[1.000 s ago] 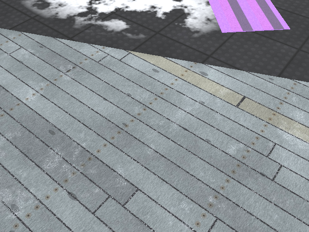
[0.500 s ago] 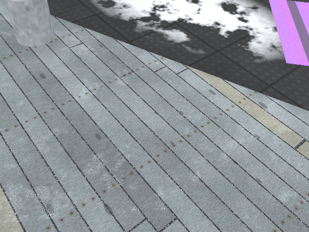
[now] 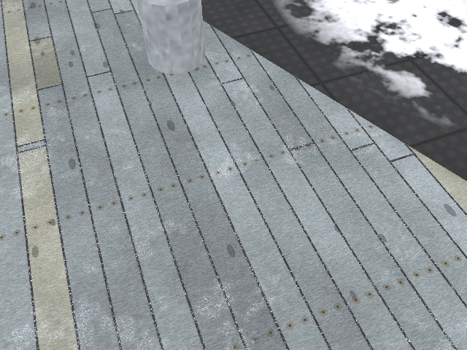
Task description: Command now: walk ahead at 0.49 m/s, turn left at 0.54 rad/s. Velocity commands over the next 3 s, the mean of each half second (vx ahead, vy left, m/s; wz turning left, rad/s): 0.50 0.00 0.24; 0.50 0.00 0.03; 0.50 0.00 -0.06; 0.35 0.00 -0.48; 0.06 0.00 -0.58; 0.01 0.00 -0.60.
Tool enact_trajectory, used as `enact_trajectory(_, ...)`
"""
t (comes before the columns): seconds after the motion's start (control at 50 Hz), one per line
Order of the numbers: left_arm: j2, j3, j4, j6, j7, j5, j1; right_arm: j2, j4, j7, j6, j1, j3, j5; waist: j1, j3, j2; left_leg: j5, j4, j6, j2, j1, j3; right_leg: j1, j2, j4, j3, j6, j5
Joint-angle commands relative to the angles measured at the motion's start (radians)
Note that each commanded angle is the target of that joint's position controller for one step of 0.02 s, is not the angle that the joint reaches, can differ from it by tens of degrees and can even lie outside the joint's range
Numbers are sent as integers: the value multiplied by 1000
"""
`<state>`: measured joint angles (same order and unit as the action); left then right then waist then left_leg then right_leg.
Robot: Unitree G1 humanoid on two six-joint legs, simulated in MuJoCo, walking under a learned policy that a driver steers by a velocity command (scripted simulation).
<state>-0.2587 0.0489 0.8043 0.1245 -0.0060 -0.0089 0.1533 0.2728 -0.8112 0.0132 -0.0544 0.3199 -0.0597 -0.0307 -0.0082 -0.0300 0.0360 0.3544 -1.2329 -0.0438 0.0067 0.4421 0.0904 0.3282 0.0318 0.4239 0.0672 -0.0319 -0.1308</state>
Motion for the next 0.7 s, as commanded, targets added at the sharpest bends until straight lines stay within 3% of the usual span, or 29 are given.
enact_trajectory(0.02,-84,23,-17,15,-6,0,39,31,80,-5,5,35,-13,-3,1,50,-108,-56,8,-1,118,173,28,-161,-280,-269,-268,-174,23)
enact_trajectory(0.1,-133,40,30,23,-13,7,87,15,126,-3,7,-53,-1,15,5,13,-72,-158,192,9,126,249,36,-170,-293,-317,-180,-214,116)
enact_trajectory(0.16,-154,41,41,9,-10,18,95,16,153,-22,-12,-152,10,20,28,-1,-73,-311,397,10,123,229,-21,-190,-261,-313,-93,-189,164)
enact_trajectory(0.2,-170,41,52,-2,-9,27,125,12,171,-34,-21,-228,17,17,57,-13,-79,-358,504,14,105,180,-73,-188,-247,-296,-56,-170,150)
enact_trajectory(0.26,-194,42,83,-19,-10,38,187,29,211,-46,-23,-309,16,7,81,-31,-102,-303,596,2,87,168,-93,-262,-287,-268,-71,-154,114)
enact_trajectory(0.3,-205,44,96,-34,-8,44,196,52,226,-52,-26,-314,10,8,64,-30,-117,-227,647,-25,66,138,-111,-316,-316,-220,-78,-138,155)
enact_trajectory(0.32,-213,44,97,-41,-6,47,180,68,217,-52,-28,-267,0,12,24,-5,-124,-222,687,-43,40,51,-133,-319,-313,-157,-64,-122,258)
enact_trajectory(0.34,-205,39,98,-47,-4,45,173,101,182,-49,-28,-154,-21,18,-39,62,-113,-237,723,-65,1,-115,-162,-299,-274,-11,-21,-97,414)
enact_trajectory(0.36,-169,24,92,-47,0,33,178,162,133,-39,-25,19,-53,20,-112,170,-82,-254,709,-98,21,-367,-124,-189,-221,214,29,-59,422)
enact_trajectory(0.38,-76,-9,52,-32,-4,8,234,284,117,-24,-19,164,-80,40,-120,317,144,-208,736,-229,296,-736,289,174,-102,630,66,9,61)
enact_trajectory(0.4,-59,-18,59,-6,-8,19,255,265,110,-28,-21,187,-71,25,-102,415,238,-121,918,-316,410,-822,652,376,-11,847,-85,18,-433)
enact_trajectory(0.42,-151,9,45,7,-14,52,187,193,115,-34,-27,134,-47,27,-100,294,144,-105,931,-270,379,-730,549,475,-74,924,-142,0,-393)
enact_trajectory(0.44,-151,9,25,9,-14,58,123,150,126,-37,-30,59,-34,25,-73,197,105,-167,932,-235,336,-600,393,482,-122,897,-122,-15,-302)
enact_trajectory(0.46,-138,10,25,3,-9,41,97,114,133,-42,-32,-13,-23,25,-40,132,40,-242,958,-213,287,-467,282,439,-158,835,-114,-12,-223)
enact_trajectory(0.48,-133,16,30,-10,-6,28,105,84,138,-45,-37,-57,-16,28,-5,103,50,-286,994,-194,249,-376,208,377,-186,772,-124,-8,-168)
enact_trajectory(0.52,-95,13,42,-37,-6,24,136,81,126,-47,-50,-74,-18,31,30,86,52,-345,1054,-199,221,-290,139,300,-190,730,-119,6,-104)
enact_trajectory(0.56,-83,13,32,-51,-1,19,110,99,102,-41,-61,-51,-24,32,39,57,28,-421,1082,-208,215,-280,86,333,-188,666,-119,20,-40)
enact_trajectory(0.62,-70,11,-2,-51,-1,11,8,108,63,-24,-56,5,-27,29,13,18,13,-448,1101,-197,206,-321,33,406,-181,494,-119,35,96)
enact_trajectory(0.7,-48,0,-37,-39,-17,17,-126,133,26,-10,-47,54,-31,23,-34,-20,23,-379,1117,-166,188,-343,-24,370,-142,262,-83,30,250)
